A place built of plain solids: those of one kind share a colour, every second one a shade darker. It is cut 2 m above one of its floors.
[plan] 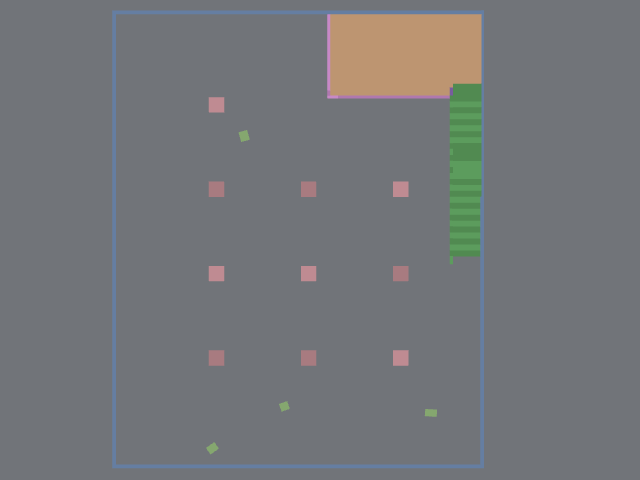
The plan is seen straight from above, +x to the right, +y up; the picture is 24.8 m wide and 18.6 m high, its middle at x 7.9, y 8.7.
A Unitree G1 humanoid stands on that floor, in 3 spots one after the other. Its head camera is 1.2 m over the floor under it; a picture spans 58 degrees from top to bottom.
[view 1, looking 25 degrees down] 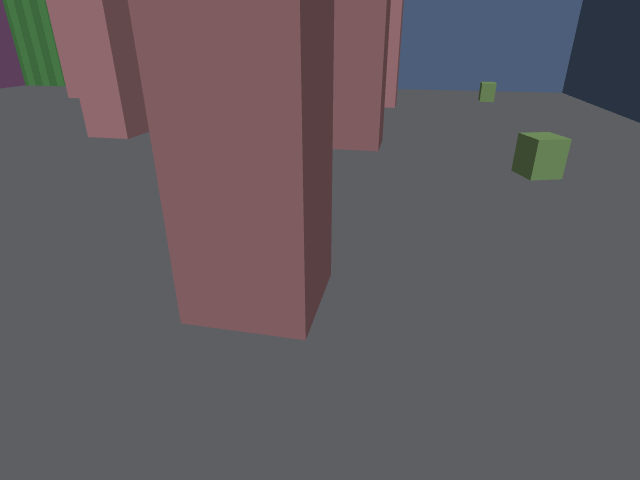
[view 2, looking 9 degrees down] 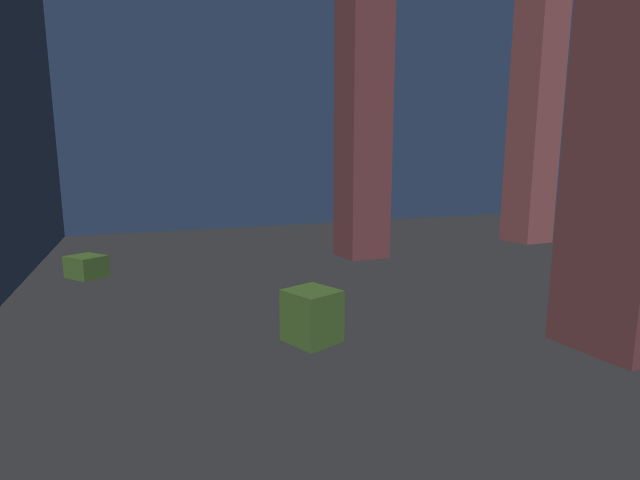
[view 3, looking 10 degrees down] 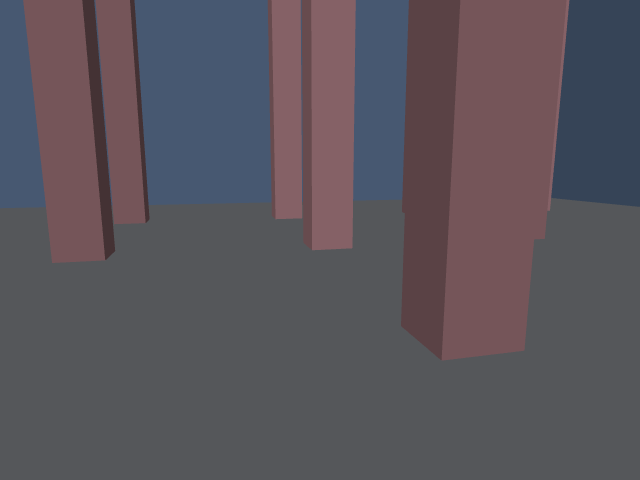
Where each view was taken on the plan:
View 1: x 2.10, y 3.45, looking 12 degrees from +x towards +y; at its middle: pier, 2.02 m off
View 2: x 9.24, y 1.10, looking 156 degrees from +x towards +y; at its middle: ground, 7.67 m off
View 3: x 13.58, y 5.76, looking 166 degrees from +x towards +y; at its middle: pier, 6.09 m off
